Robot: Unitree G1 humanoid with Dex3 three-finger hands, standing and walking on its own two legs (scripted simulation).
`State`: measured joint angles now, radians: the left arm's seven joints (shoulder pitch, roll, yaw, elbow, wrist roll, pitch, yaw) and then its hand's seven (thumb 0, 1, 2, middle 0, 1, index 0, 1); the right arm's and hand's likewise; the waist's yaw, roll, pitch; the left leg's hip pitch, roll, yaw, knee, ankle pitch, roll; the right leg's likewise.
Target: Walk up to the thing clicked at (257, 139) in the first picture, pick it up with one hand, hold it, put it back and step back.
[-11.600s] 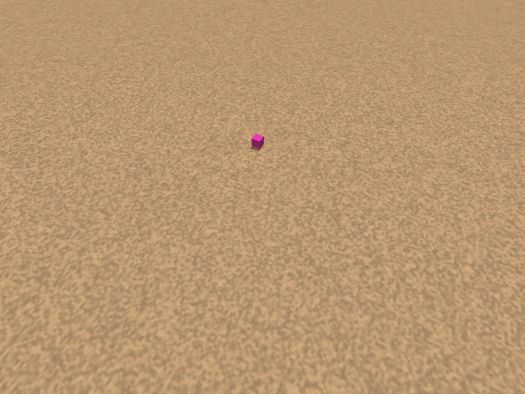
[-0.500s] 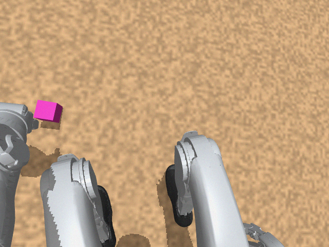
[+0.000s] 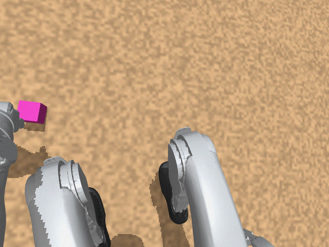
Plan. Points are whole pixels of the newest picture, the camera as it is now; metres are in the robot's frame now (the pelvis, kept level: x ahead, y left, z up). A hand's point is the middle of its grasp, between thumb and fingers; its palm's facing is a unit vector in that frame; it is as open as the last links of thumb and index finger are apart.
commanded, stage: rise first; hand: left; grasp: from above
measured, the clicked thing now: (32, 112) +0.47 +0.28 -0.31
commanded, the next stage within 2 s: none
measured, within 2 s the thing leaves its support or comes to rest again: neither
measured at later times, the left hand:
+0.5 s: hand out of the picture +0.43 +0.31 -0.19, palm faces +0.00 -0.46 -0.89, open 13.6 cm
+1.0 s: hand (3, 119) +0.43 +0.30 -0.20, palm faces +0.01 -0.46 -0.89, open 13.3 cm
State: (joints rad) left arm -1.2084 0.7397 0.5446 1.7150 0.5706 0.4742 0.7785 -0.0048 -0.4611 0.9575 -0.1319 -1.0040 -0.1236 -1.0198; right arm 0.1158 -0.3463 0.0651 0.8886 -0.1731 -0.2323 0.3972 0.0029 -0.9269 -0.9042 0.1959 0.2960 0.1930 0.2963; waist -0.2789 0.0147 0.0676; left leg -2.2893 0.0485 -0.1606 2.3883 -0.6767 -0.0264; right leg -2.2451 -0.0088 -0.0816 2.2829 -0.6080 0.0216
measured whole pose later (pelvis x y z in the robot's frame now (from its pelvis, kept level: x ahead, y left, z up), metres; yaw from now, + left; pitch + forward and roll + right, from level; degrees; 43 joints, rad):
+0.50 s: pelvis +0.00 +0.00 +0.00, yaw -1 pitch +32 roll -8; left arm -1.23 0.77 0.53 1.71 0.54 0.48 0.80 0.00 -0.44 0.92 -0.16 -0.97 -0.15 -0.99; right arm 0.11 -0.37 0.11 0.86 -0.18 -0.23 0.45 0.00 -0.93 -0.91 0.19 0.30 0.19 0.30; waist -0.31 -0.01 0.12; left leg -2.28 0.05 -0.18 2.40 -0.69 -0.03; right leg -2.23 -0.01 -0.10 2.28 -0.61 0.02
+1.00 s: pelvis +0.00 +0.00 +0.00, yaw -2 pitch +30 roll -9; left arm -1.23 0.80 0.53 1.71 0.50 0.47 0.84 0.00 -0.39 0.88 -0.22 -0.90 -0.21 -0.93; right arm 0.10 -0.38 0.14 0.84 -0.19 -0.24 0.48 0.00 -0.94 -0.91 0.19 0.30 0.19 0.30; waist -0.33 -0.02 0.16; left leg -2.27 0.04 -0.21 2.42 -0.69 -0.03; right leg -2.21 0.00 -0.12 2.29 -0.61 0.02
